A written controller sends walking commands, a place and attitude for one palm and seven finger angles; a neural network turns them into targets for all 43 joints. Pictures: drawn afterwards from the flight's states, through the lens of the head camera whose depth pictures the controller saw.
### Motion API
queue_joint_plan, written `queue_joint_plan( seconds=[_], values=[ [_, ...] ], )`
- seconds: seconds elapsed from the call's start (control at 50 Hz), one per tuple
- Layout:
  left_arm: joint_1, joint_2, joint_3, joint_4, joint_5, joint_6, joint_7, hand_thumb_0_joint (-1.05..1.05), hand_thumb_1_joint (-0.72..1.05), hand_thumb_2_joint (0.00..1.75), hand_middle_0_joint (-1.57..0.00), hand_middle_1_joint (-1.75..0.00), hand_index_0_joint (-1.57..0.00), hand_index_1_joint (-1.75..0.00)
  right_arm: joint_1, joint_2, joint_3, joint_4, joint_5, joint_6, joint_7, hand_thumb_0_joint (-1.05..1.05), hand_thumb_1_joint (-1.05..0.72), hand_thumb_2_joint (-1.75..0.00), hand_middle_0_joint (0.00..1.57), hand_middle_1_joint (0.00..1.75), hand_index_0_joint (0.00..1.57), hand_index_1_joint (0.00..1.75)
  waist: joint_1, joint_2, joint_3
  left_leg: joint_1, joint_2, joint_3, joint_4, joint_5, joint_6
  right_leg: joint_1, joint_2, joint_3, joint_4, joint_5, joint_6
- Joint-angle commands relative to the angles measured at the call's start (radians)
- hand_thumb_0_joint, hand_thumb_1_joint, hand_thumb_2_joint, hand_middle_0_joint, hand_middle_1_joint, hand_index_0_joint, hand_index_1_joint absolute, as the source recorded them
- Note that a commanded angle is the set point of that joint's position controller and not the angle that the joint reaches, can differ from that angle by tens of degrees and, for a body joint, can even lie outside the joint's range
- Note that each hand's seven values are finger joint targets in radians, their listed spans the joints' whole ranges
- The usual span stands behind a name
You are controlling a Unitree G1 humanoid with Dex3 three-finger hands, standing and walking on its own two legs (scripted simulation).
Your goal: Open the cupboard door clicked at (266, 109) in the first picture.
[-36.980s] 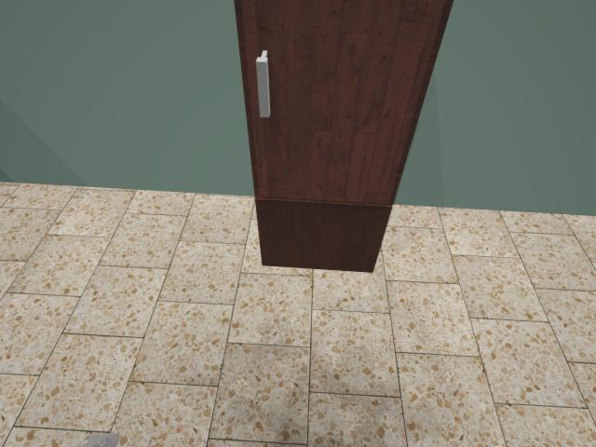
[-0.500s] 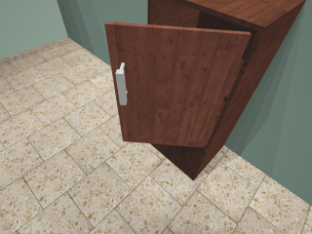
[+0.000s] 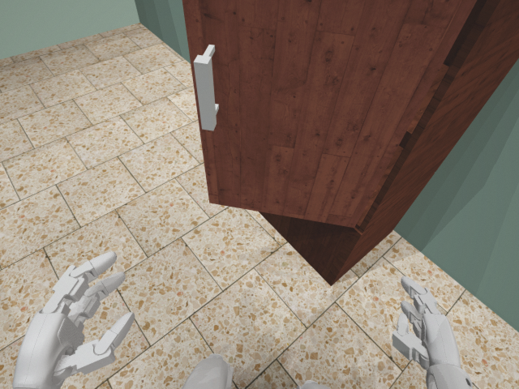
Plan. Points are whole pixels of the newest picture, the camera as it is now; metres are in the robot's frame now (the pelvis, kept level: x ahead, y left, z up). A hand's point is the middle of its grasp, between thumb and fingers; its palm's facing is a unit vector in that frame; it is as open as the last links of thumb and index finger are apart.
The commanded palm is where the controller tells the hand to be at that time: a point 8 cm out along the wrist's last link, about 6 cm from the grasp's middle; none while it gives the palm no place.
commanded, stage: raise the hand with hooked fingers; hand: left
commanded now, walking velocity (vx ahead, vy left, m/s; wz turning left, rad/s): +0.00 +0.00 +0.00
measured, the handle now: (209, 89) +0.58 +0.16 +0.14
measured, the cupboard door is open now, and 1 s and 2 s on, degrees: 40 40 40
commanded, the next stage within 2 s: move the hooked fingers beside the handle in 1.56 s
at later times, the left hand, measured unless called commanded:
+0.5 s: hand (92, 264) +0.24 +0.25 +0.09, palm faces -0.06 -1.00 -0.05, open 12.3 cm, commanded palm +0.22 +0.31 +0.11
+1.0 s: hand (46, 205) +0.29 +0.30 +0.15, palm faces -0.03 -1.00 -0.05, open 13.9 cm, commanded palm +0.27 +0.35 +0.16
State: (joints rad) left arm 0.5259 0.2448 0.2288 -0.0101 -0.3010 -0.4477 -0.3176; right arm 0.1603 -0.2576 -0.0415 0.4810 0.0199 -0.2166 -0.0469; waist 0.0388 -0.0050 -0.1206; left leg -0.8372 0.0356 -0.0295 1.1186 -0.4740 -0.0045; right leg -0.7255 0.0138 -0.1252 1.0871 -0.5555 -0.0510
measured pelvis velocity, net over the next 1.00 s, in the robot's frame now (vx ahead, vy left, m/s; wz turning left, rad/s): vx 0.01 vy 0.04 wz -0.01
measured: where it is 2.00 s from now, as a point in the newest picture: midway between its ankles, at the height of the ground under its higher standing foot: outside the picture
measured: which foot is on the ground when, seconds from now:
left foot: down 0.00-1.00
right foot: down 0.00-1.00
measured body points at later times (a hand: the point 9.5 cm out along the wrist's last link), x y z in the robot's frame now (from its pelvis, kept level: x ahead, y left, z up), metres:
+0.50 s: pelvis +0.01 +0.02 +0.03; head +0.06 +0.03 +0.48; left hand +0.24 +0.30 +0.10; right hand +0.15 -0.25 -0.04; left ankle +0.04 +0.12 -0.66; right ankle +0.00 -0.09 -0.66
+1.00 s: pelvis +0.01 +0.04 +0.05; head +0.03 +0.05 +0.50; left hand +0.28 +0.36 +0.15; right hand +0.18 -0.20 -0.02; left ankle +0.04 +0.12 -0.66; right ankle +0.00 -0.09 -0.66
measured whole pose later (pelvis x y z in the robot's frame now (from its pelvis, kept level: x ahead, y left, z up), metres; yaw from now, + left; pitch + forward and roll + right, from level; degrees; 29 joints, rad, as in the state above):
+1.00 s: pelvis +0.01 +0.04 +0.05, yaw -1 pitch +5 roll -3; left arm -0.02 0.44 0.40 0.30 -0.36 -0.15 -0.51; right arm 0.26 -0.26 0.07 0.55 0.06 -0.22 -0.09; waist 0.02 0.03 -0.06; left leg -0.55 0.00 0.02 0.81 -0.35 0.05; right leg -0.44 -0.01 -0.08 0.74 -0.39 0.01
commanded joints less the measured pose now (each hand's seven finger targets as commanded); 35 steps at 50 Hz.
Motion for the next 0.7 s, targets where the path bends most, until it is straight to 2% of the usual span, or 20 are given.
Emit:
queue_joint_plan(
  seconds=[0.0, 0.04, 0.06, 0.08, 0.1, 0.12, 0.14, 0.18, 0.2, 0.24, 0.28, 0.3, 0.38, 0.4, 0.44, 0.46, 0.48, 0.5, 0.56, 0.68],
  values=[
    [-0.280, 0.160, 0.036, -0.200, -0.051, -0.082, -0.103, 0.00, 0.25, 0.62, -0.25, -0.72, -0.25, -0.72, 0.036, -0.119, -0.015, -0.057, 0.013, -0.060, -0.028, 0.00, -0.90, -0.90, 0.20, 0.30, 0.20, 0.30, -0.107, 0.092, -0.119, 0.133, -0.021, -0.006, -0.076, 0.210, 0.037, -0.007, 0.005, 0.184, -0.241, 0.255, 0.043],
    [-0.261, 0.217, 0.102, -0.137, -0.062, -0.026, -0.148, 0.00, 0.20, 0.60, -0.25, -0.75, -0.25, -0.75, 0.036, -0.129, -0.017, -0.054, 0.023, -0.066, -0.036, 0.00, -0.90, -0.90, 0.20, 0.30, 0.20, 0.30, -0.089, 0.024, -0.179, 0.120, -0.021, 0.000, -0.083, 0.215, 0.041, 0.060, -0.014, 0.212, -0.276, 0.259, 0.060],
    [-0.241, 0.222, 0.118, -0.125, -0.073, 0.007, -0.164, 0.00, 0.18, 0.59, -0.25, -0.76, -0.25, -0.76, 0.031, -0.130, -0.015, -0.059, 0.027, -0.067, -0.037, 0.00, -0.90, -0.90, 0.20, 0.30, 0.20, 0.30, -0.071, 0.042, -0.206, 0.131, -0.024, 0.003, -0.098, 0.229, 0.041, 0.099, -0.021, 0.220, -0.288, 0.275, 0.064],
    [-0.232, 0.240, 0.149, -0.111, -0.086, 0.041, -0.172, 0.00, 0.15, 0.58, -0.25, -0.78, -0.25, -0.78, 0.025, -0.127, -0.014, -0.064, 0.030, -0.065, -0.037, 0.00, -0.90, -0.90, 0.20, 0.30, 0.20, 0.30, -0.058, 0.026, -0.225, 0.142, -0.026, 0.004, -0.116, 0.241, 0.040, 0.136, -0.027, 0.221, -0.301, 0.293, 0.071],
    [-0.219, 0.272, 0.195, -0.084, -0.100, 0.071, -0.177, 0.00, 0.13, 0.57, -0.25, -0.80, -0.25, -0.80, 0.015, -0.127, -0.012, -0.066, 0.031, -0.063, -0.037, 0.00, -0.90, -0.90, 0.20, 0.30, 0.20, 0.30, -0.032, 0.041, -0.234, 0.150, -0.028, -0.001, -0.120, 0.275, 0.038, 0.178, -0.028, 0.227, -0.296, 0.343, 0.073],
    [-0.213, 0.269, 0.203, -0.128, -0.107, 0.082, -0.176, 0.00, 0.11, 0.56, -0.26, -0.81, -0.26, -0.81, 0.016, -0.120, -0.009, -0.075, 0.030, -0.063, -0.035, 0.00, -0.90, -0.90, 0.20, 0.30, 0.20, 0.30, -0.023, 0.045, -0.281, 0.181, -0.027, 0.001, -0.139, 0.310, 0.040, 0.214, -0.034, 0.216, -0.290, 0.409, 0.078],
    [-0.186, 0.268, 0.223, -0.128, -0.115, 0.093, -0.165, 0.00, 0.08, 0.55, -0.26, -0.82, -0.26, -0.82, 0.014, -0.111, -0.010, -0.080, 0.029, -0.062, -0.033, 0.00, -0.90, -0.90, 0.20, 0.30, 0.20, 0.30, -0.013, 0.017, -0.296, 0.193, -0.029, 0.000, -0.158, 0.328, 0.038, 0.238, -0.035, 0.205, -0.292, 0.448, 0.082],
    [-0.178, 0.239, 0.221, -0.131, -0.125, 0.094, -0.139, 0.00, 0.04, 0.53, -0.26, -0.86, -0.26, -0.86, 0.010, -0.101, -0.009, -0.078, 0.027, -0.064, -0.029, 0.00, -0.90, -0.90, 0.20, 0.30, 0.20, 0.30, -0.010, 0.004, -0.259, 0.209, -0.031, -0.001, -0.192, 0.337, 0.034, 0.234, -0.033, 0.181, -0.298, 0.485, 0.085],
    [-0.175, 0.252, 0.241, -0.106, -0.126, 0.094, -0.131, 0.00, 0.01, 0.52, -0.26, -0.87, -0.26, -0.87, 0.008, -0.102, -0.012, -0.073, 0.025, -0.065, -0.027, 0.00, -0.90, -0.90, 0.20, 0.30, 0.20, 0.30, 0.000, -0.018, -0.238, 0.212, -0.030, -0.006, -0.199, 0.356, 0.032, 0.239, -0.024, 0.169, -0.291, 0.504, 0.077],
    [-0.172, 0.226, 0.223, -0.083, -0.119, 0.080, -0.119, 0.00, -0.03, 0.50, -0.27, -0.90, -0.27, -0.90, 0.020, -0.106, -0.014, -0.070, 0.025, -0.066, -0.023, 0.00, -0.90, -0.90, 0.20, 0.30, 0.20, 0.30, -0.012, -0.035, -0.210, 0.219, -0.032, 0.000, -0.228, 0.335, 0.030, 0.209, -0.021, 0.146, -0.298, 0.469, 0.074],
    [-0.196, 0.214, 0.196, -0.073, -0.110, 0.067, -0.115, 0.00, -0.08, 0.48, -0.27, -0.93, -0.27, -0.93, 0.030, -0.115, -0.016, -0.069, 0.028, -0.068, -0.020, 0.00, -0.90, -0.90, 0.20, 0.30, 0.20, 0.30, -0.028, -0.017, -0.169, 0.240, -0.033, 0.004, -0.251, 0.304, 0.032, 0.160, -0.011, 0.124, -0.309, 0.392, 0.067],
    [-0.218, 0.229, 0.197, -0.069, -0.110, 0.066, -0.121, 0.00, -0.10, 0.47, -0.27, -0.94, -0.27, -0.94, 0.030, -0.124, -0.015, -0.073, 0.026, -0.071, -0.020, 0.00, -0.90, -0.90, 0.20, 0.30, 0.20, 0.30, -0.020, -0.001, -0.156, 0.248, -0.033, 0.003, -0.254, 0.312, 0.034, 0.159, -0.004, 0.122, -0.308, 0.383, 0.056],
    [-0.273, 0.259, 0.192, -0.096, -0.101, 0.049, -0.120, 0.00, -0.20, 0.43, -0.28, -1.00, -0.28, -1.00, 0.054, -0.139, -0.013, -0.075, 0.032, -0.084, -0.025, 0.00, -0.90, -0.90, 0.20, 0.30, 0.20, 0.30, -0.032, 0.029, -0.173, 0.306, -0.030, 0.002, -0.299, 0.275, 0.037, 0.142, 0.004, 0.091, -0.324, 0.293, 0.043],
    [-0.297, 0.284, 0.210, -0.102, -0.106, 0.051, -0.120, 0.00, -0.22, 0.42, -0.28, -1.02, -0.28, -1.02, 0.056, -0.145, -0.012, -0.078, 0.028, -0.085, -0.026, 0.00, -0.90, -0.90, 0.20, 0.30, 0.20, 0.30, -0.025, 0.046, -0.172, 0.312, -0.031, 0.000, -0.300, 0.286, 0.038, 0.153, 0.009, 0.094, -0.323, 0.304, 0.037],
    [-0.313, 0.288, 0.214, -0.123, -0.107, 0.047, -0.116, 0.00, -0.27, 0.40, -0.28, -1.05, -0.28, -1.05, 0.061, -0.144, -0.009, -0.077, 0.032, -0.087, -0.028, 0.00, -0.90, -0.90, 0.20, 0.30, 0.20, 0.30, -0.026, 0.078, -0.201, 0.354, -0.029, 0.001, -0.319, 0.298, 0.037, 0.167, 0.009, 0.084, -0.327, 0.316, 0.035],
    [-0.321, 0.300, 0.224, -0.116, -0.106, 0.051, -0.112, 0.00, -0.29, 0.39, -0.29, -1.07, -0.29, -1.07, 0.063, -0.144, -0.008, -0.076, 0.033, -0.087, -0.029, 0.00, -0.90, -0.90, 0.20, 0.30, 0.20, 0.30, -0.030, 0.066, -0.192, 0.358, -0.027, -0.003, -0.330, 0.288, 0.035, 0.163, 0.011, 0.075, -0.331, 0.306, 0.036],
    [-0.336, 0.293, 0.217, -0.116, -0.109, 0.052, -0.109, 0.00, -0.31, 0.38, -0.29, -1.08, -0.29, -1.08, 0.058, -0.146, -0.004, -0.073, 0.035, -0.088, -0.030, 0.00, -0.90, -0.90, 0.20, 0.30, 0.20, 0.30, -0.028, 0.090, -0.172, 0.366, -0.026, -0.005, -0.339, 0.285, 0.034, 0.159, 0.012, 0.071, -0.335, 0.301, 0.033],
    [-0.365, 0.320, 0.235, -0.110, -0.108, 0.062, -0.109, 0.00, -0.34, 0.37, -0.29, -1.10, -0.29, -1.10, 0.061, -0.151, -0.002, -0.072, 0.033, -0.085, -0.030, 0.00, -0.90, -0.90, 0.20, 0.30, 0.20, 0.30, -0.024, 0.105, -0.163, 0.370, -0.026, -0.010, -0.346, 0.286, 0.033, 0.168, 0.017, 0.069, -0.336, 0.302, 0.026],
    [-0.420, 0.312, 0.211, -0.072, -0.099, 0.097, -0.115, 0.00, -0.41, 0.34, -0.29, -1.14, -0.29, -1.14, 0.058, -0.154, 0.005, -0.077, 0.039, -0.078, -0.035, 0.00, -0.90, -0.90, 0.20, 0.30, 0.20, 0.30, -0.038, 0.111, -0.129, 0.390, -0.020, -0.021, -0.381, 0.239, 0.029, 0.149, 0.018, 0.055, -0.357, 0.260, 0.029],
    [-0.537, 0.348, 0.214, -0.028, -0.089, 0.166, -0.139, 0.00, -0.50, 0.30, -0.30, -1.20, -0.30, -1.20, 0.051, -0.157, 0.018, -0.081, 0.043, -0.072, -0.043, 0.00, -0.90, -0.90, 0.20, 0.30, 0.20, 0.30, -0.037, 0.134, -0.128, 0.453, -0.016, -0.039, -0.427, 0.239, 0.025, 0.179, 0.022, 0.046, -0.389, 0.269, 0.023]
  ],
)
